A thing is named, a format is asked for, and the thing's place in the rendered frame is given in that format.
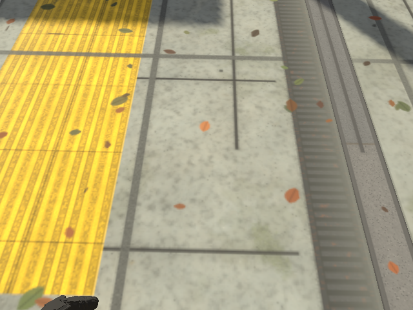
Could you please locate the robot left hand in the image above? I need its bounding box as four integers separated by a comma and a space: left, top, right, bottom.
41, 295, 99, 310

